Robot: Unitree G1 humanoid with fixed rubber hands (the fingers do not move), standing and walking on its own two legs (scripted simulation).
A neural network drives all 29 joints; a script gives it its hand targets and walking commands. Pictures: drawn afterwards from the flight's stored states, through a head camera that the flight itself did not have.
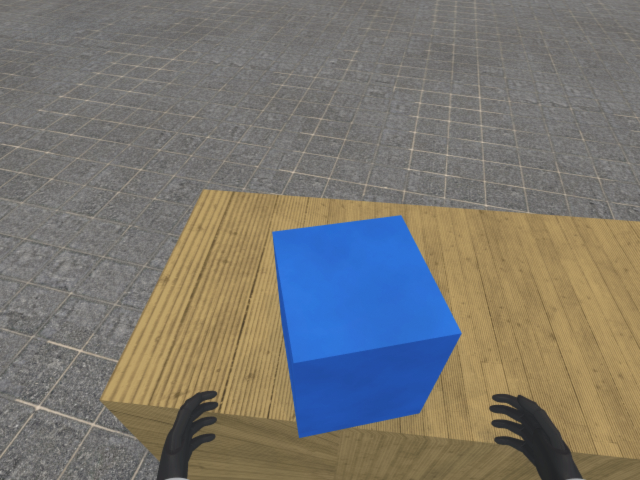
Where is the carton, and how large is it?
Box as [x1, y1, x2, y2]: [272, 215, 461, 437]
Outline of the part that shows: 400,215 272,232 281,321 299,437 419,412 461,333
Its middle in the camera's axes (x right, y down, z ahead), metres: +0.05 +0.14 +0.60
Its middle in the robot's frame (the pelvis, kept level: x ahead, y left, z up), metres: +0.35 +0.00 -0.05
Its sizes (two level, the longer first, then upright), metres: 0.210 0.200 0.250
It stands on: a pedestal, 0.60 m high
